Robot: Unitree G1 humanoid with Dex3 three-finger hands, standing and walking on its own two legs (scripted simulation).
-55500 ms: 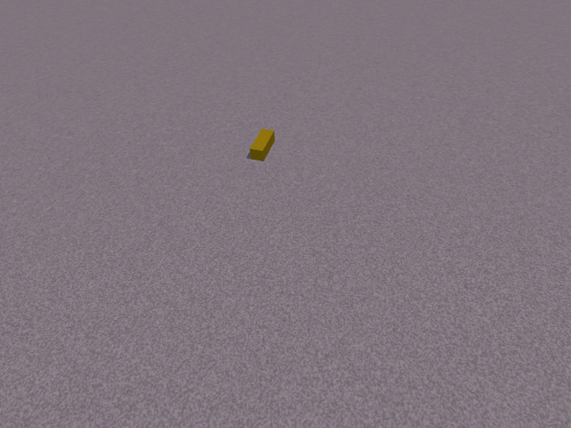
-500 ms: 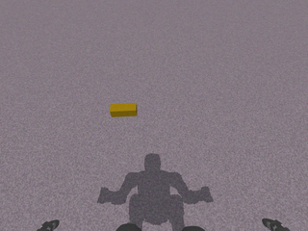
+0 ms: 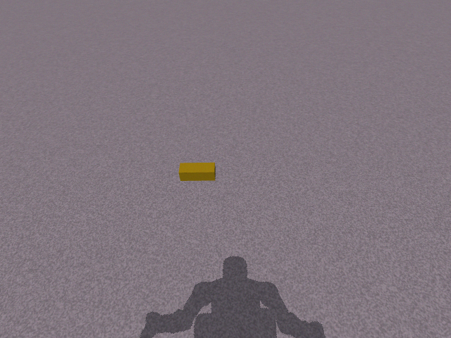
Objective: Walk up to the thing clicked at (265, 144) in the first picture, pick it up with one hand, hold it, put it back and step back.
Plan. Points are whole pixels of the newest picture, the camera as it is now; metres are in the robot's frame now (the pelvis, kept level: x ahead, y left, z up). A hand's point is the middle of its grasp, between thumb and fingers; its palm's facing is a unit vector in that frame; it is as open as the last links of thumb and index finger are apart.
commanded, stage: step back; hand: left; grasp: from above
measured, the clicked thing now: (197, 171) +1.14 +0.21 -0.73
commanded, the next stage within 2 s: stand in 0.72 s
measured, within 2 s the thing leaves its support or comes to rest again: neither
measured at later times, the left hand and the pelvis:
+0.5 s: hand out of the picture +0.14 +0.25 -0.15, palm faces -0.01 -0.93 -0.36, open 7.4 cm; pelvis +0.05 -0.01 +0.00, yaw -1 degrees
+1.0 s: hand out of the picture +0.16 +0.25 -0.14, palm faces -0.05 -0.94 -0.34, open 7.4 cm; pelvis +0.07 +0.00 +0.02, yaw -2 degrees
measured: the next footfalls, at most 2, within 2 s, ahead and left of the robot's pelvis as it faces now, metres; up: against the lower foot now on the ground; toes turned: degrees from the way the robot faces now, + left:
right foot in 0.18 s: +0.10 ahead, -0.14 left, +0.00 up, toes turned -2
left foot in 0.42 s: +0.12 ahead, +0.12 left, +0.00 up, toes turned +0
